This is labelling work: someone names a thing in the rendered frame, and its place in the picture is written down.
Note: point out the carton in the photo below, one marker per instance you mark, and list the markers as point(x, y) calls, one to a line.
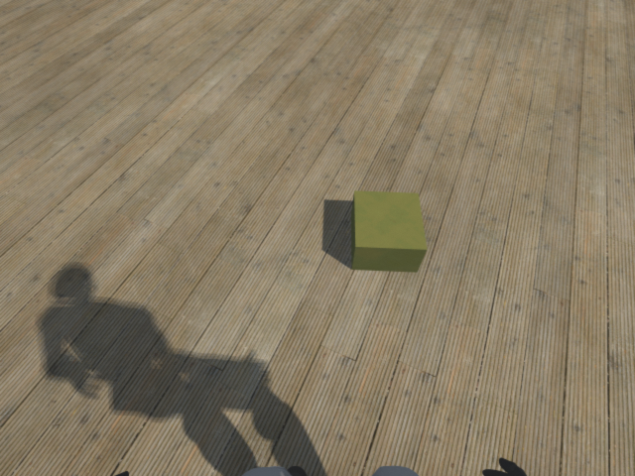
point(387, 232)

